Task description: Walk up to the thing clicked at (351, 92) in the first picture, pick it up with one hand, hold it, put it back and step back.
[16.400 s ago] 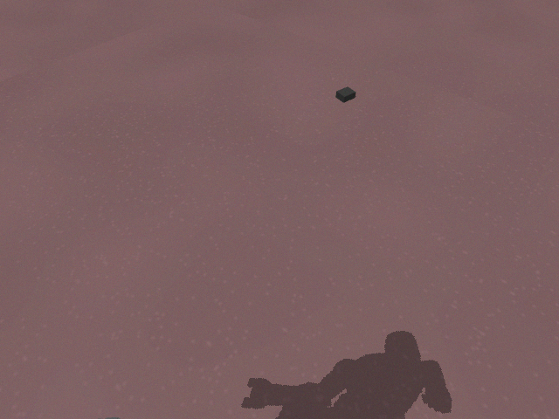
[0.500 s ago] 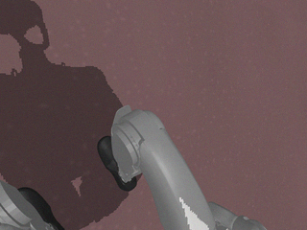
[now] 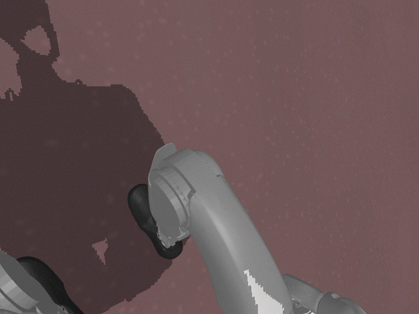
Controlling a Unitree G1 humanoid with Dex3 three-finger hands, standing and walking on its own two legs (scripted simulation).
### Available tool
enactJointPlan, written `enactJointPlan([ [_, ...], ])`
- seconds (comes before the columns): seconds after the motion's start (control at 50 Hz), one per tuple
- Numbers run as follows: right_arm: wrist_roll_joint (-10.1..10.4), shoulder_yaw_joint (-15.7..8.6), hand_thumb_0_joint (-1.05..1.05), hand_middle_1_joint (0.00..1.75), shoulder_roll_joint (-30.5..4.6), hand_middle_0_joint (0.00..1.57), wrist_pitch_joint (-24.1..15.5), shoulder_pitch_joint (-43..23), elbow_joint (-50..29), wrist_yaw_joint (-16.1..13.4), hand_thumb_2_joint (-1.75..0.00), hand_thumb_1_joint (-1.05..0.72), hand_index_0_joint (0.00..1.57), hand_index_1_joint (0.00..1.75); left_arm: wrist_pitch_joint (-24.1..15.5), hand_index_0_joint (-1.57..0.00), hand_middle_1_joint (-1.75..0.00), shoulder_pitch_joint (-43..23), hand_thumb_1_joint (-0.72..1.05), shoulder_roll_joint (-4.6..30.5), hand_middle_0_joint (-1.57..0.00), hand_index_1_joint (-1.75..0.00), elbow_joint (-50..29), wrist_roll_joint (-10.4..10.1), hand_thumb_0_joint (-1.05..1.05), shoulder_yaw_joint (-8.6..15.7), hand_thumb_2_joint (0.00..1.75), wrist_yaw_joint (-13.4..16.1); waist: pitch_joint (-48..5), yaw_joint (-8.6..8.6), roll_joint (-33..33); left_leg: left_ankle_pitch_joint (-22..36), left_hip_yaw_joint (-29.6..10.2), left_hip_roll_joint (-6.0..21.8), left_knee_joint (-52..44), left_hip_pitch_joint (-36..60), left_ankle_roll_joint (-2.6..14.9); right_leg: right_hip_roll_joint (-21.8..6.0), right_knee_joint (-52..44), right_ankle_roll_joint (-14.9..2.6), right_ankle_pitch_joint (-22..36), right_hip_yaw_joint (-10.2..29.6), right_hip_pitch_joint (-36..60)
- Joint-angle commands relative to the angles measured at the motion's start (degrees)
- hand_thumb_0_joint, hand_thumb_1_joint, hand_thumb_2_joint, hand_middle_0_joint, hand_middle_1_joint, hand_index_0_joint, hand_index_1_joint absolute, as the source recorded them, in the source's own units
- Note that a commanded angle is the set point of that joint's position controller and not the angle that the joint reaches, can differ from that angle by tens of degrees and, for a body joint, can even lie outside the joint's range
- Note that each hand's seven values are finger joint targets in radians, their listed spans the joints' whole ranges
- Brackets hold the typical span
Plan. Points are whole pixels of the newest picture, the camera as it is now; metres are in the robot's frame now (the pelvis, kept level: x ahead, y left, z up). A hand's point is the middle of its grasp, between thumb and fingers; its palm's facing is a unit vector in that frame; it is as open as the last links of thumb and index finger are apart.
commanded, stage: close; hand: left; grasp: from above
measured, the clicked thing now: out of the picture +0.45 +0.35 -0.30
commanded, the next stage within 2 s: settle in 1.30 s
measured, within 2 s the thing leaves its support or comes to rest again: leaves its support in 1.80 s
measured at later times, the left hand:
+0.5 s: hand out of the picture +0.44 +0.34 -0.28, palm faces -0.06 -0.44 -0.90, open 11.0 cm
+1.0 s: hand out of the picture +0.44 +0.34 -0.27, palm faces -0.07 -0.43 -0.90, open 10.8 cm
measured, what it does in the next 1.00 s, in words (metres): stands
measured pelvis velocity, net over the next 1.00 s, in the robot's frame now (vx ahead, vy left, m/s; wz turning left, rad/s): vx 0.00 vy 0.00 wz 0.00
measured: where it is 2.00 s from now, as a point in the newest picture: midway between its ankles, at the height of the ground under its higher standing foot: (115, 269)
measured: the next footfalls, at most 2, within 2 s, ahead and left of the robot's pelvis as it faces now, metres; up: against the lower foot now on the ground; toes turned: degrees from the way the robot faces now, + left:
none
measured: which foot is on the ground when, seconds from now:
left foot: down 0.00-1.00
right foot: down 0.00-1.00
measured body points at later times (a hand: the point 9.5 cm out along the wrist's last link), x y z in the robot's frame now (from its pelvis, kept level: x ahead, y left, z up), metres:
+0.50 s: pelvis +0.00 +0.00 +0.00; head +0.31 +0.12 +0.29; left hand +0.45 +0.36 -0.23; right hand +0.02 -0.24 -0.03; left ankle +0.06 +0.14 -0.29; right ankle +0.12 -0.11 -0.29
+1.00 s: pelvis +0.00 +0.00 +0.00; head +0.31 +0.13 +0.30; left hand +0.45 +0.36 -0.22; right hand +0.02 -0.24 -0.03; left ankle +0.06 +0.14 -0.29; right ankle +0.12 -0.11 -0.29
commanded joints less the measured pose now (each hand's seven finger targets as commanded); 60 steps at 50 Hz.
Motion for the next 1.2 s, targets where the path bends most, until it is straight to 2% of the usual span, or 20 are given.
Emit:
enactJointPlan([
  [0.0,0.5,-4.1,0.00,0.30,-19.7,0.20,0.1,12.9,3.3,-0.2,-0.90,-0.89,0.20,0.30,-0.3,-0.37,-0.81,-11.3,-0.15,12.1,-0.41,-0.86,-4.9,1.8,0.00,-1.4,0.98,2.2,-38.5,-4.21,35.2,13.0,6.5,1.4,-12.5,26.8,1.16,2.6,-12.2,-1.35,17.0,-3.9,25.8],
  [0.02,0.6,-4.1,0.00,0.30,-19.6,0.20,0.1,12.7,3.7,-0.2,-0.90,-0.89,0.20,0.30,-0.3,-0.36,-0.80,-11.9,-0.15,12.3,-0.41,-0.84,-4.6,1.9,0.00,-0.8,0.95,2.4,-37.7,-3.93,35.7,12.5,6.1,1.6,-12.9,27.4,0.99,2.4,-12.1,-1.54,16.4,-4.2,24.3],
  [0.18,0.7,-4.4,0.00,0.30,-19.7,0.20,0.1,12.6,3.1,-0.4,-0.90,-0.88,0.20,0.30,-0.4,-0.40,-0.79,-11.0,-0.11,10.1,-0.44,-0.84,-5.7,2.7,0.00,-3.0,0.95,1.2,-36.8,-4.93,35.4,12.6,5.1,1.5,-13.4,27.7,1.13,2.4,-11.6,-1.69,16.4,-4.5,23.1],
  [0.3,0.7,-4.6,0.00,0.30,-19.4,0.20,0.2,12.9,3.1,-0.4,-0.90,-0.88,0.20,0.30,-0.7,-0.45,-0.76,-10.5,-0.04,10.2,-0.49,-0.81,-5.5,2.1,0.00,-1.8,0.93,1.6,-38.1,-4.13,35.0,13.9,5.4,1.7,-13.5,27.7,0.99,2.6,-11.7,-1.66,17.6,-4.5,24.9],
  [0.42,0.5,-4.6,0.00,0.30,-19.7,0.20,-0.1,12.1,3.1,-0.4,-0.90,-0.88,0.20,0.30,-0.5,-0.48,-0.72,-11.1,-0.02,9.5,-0.52,-0.77,-5.0,2.0,0.00,-2.3,0.91,1.4,-37.0,-4.42,34.5,13.0,5.1,1.6,-13.3,27.8,0.98,2.4,-11.5,-1.61,16.8,-4.5,23.2],
  [0.44,0.5,-4.5,0.00,0.30,-19.6,0.20,0.0,12.6,2.8,-0.4,-0.90,-0.88,0.20,0.30,-0.7,-0.48,-0.73,-10.5,-0.01,9.7,-0.53,-0.78,-5.6,2.4,0.00,-2.5,0.92,1.5,-38.2,-4.31,35.1,14.0,5.4,1.7,-13.3,28.3,0.97,2.7,-11.6,-1.72,17.5,-4.4,24.2],
  [0.5,0.4,-4.5,0.00,0.30,-19.3,0.20,-0.2,12.2,3.9,-0.5,-0.90,-0.88,0.20,0.30,-0.6,-0.50,-0.73,-11.3,0.02,10.1,-0.54,-0.77,-5.0,2.7,0.00,-2.4,0.91,1.2,-36.4,-4.25,35.5,12.2,5.3,1.4,-13.9,27.4,0.86,2.1,-11.5,-1.84,15.8,-4.5,22.6],
  [0.54,0.2,-4.6,0.00,0.30,-19.5,0.20,-0.2,12.5,3.4,-0.7,-0.90,-0.88,0.20,0.30,-0.7,-0.52,-0.72,-10.4,0.05,9.6,-0.56,-0.77,-4.9,2.3,0.00,-2.8,0.89,0.9,-37.4,-4.57,35.3,12.4,5.5,1.5,-14.1,28.0,0.92,2.7,-11.8,-1.79,16.0,-4.4,23.9],
  [0.56,0.5,-4.5,0.00,0.30,-19.1,0.20,-0.1,12.4,2.3,-0.6,-0.90,-0.88,0.20,0.30,-0.7,-0.53,-0.70,-11.0,0.05,9.8,-0.57,-0.74,-6.3,2.5,0.00,-2.9,0.88,0.9,-37.7,-3.99,35.6,13.5,5.7,1.6,-13.5,28.2,1.09,2.6,-12.3,-1.85,16.9,-4.0,23.8],
  [0.58,0.3,-4.5,0.00,0.30,-19.5,0.20,-0.3,12.1,3.2,-0.8,-0.90,-0.88,0.20,0.30,-0.6,-0.53,-0.69,-10.7,0.05,9.6,-0.57,-0.74,-5.0,2.2,0.00,-2.7,0.88,0.9,-37.7,-4.43,34.2,12.6,5.7,1.5,-13.3,27.2,1.16,2.6,-12.2,-1.56,16.4,-4.1,24.2],
  [0.62,0.5,-4.3,0.00,0.30,-19.3,0.20,-0.2,12.6,2.6,-0.5,-0.89,-0.88,0.20,0.30,-0.6,-0.54,-0.70,-10.4,0.08,9.7,-0.59,-0.74,-6.2,2.5,0.00,-3.0,0.88,0.7,-38.9,-4.12,34.4,14.4,6.2,1.4,-12.7,26.9,1.37,2.7,-12.3,-1.50,17.6,-3.8,24.9],
  [0.68,0.4,-4.3,0.00,0.30,-19.1,0.20,-0.2,12.5,3.2,-0.9,-0.89,-0.88,0.20,0.30,-0.8,-0.58,-0.69,-10.1,0.11,11.2,-0.62,-0.74,-5.8,2.9,0.00,-2.4,0.89,0.8,-39.1,-3.83,34.8,13.4,6.3,1.5,-13.1,26.5,1.35,2.8,-12.5,-1.49,17.0,-3.9,25.7],
  [0.78,0.3,-4.7,0.00,0.30,-19.0,0.20,-0.6,11.9,4.3,-1.3,-0.89,-0.88,0.20,0.30,-0.9,-0.58,-0.69,-11.0,0.11,10.3,-0.62,-0.74,-4.7,3.3,0.00,-2.4,0.89,0.7,-36.9,-4.15,35.1,10.8,5.3,1.6,-14.1,27.1,1.00,2.3,-12.2,-1.77,14.7,-4.4,23.1],
  [0.86,0.2,-4.6,0.00,0.30,-18.7,0.20,-0.4,12.4,3.8,-1.3,-0.89,-0.88,0.20,0.30,-0.8,-0.61,-0.70,-10.9,0.16,9.6,-0.65,-0.75,-5.1,3.8,0.00,-3.2,0.92,0.5,-37.3,-4.59,35.9,12.3,4.8,1.7,-14.7,28.7,0.71,2.4,-11.6,-2.02,15.7,-4.7,23.1],
  [0.88,0.3,-4.8,0.00,0.30,-19.1,0.20,-0.5,12.0,4.2,-1.4,-0.89,-0.88,0.20,0.30,-0.8,-0.61,-0.69,-11.2,0.16,9.6,-0.66,-0.74,-4.5,3.5,0.00,-3.1,0.92,0.5,-36.7,-4.44,35.8,11.7,4.6,1.9,-14.7,28.7,0.66,2.3,-11.4,-1.99,15.3,-4.7,22.4],
  [0.9,0.2,-4.7,0.00,0.30,-18.8,0.20,-0.3,12.8,3.3,-1.2,-0.89,-0.88,0.20,0.30,-0.8,-0.62,-0.70,-10.9,0.17,8.4,-0.67,-0.75,-5.5,3.7,0.00,-3.6,0.94,0.5,-37.6,-4.64,36.2,13.7,4.6,1.9,-14.4,29.9,0.66,2.5,-11.5,-2.05,16.9,-4.6,23.0],
  [0.96,0.1,-5.0,0.00,0.30,-19.4,0.20,-0.5,12.9,3.8,-1.0,-0.89,-0.88,0.20,0.30,-0.8,-0.65,-0.66,-11.3,0.20,8.6,-0.70,-0.72,-4.6,3.1,0.00,-2.9,0.89,1.5,-37.7,-4.74,34.9,13.5,5.0,1.8,-13.9,28.2,1.06,2.6,-12.4,-1.74,17.2,-4.5,24.0],
  [1.02,-0.2,-5.0,0.00,0.30,-19.3,0.20,-0.8,12.9,4.0,-0.8,-0.90,-0.88,0.20,0.30,-0.8,-0.66,-0.67,-11.8,0.21,8.2,-0.72,-0.73,-5.1,2.5,0.00,-3.0,0.93,1.0,-36.7,-5.13,34.6,13.3,5.2,1.5,-14.0,28.3,0.88,2.2,-11.8,-1.56,17.0,-4.3,23.6],
  [1.04,0.2,-4.9,0.00,0.30,-19.4,0.20,-0.8,13.2,3.7,-0.7,-0.89,-0.88,0.20,0.30,-0.7,-0.67,-0.65,-11.6,0.22,8.7,-0.72,-0.71,-4.4,2.9,0.00,-2.7,0.91,1.3,-37.9,-4.55,34.9,13.6,4.8,1.8,-14.0,29.1,0.85,2.5,-12.2,-1.77,16.6,-4.5,22.9],
  [1.18,0.0,-5.1,0.00,0.30,-19.4,0.20,-0.8,13.3,3.4,-0.5,-0.89,-0.88,0.20,0.30,-0.8,-0.69,-0.64,-12.3,0.25,7.8,-0.74,-0.70,-5.1,2.9,0.00,-3.4,0.88,1.3,-37.3,-4.92,36.5,13.5,4.7,1.7,-14.6,29.8,0.70,2.3,-12.0,-1.98,16.5,-4.3,22.2],
])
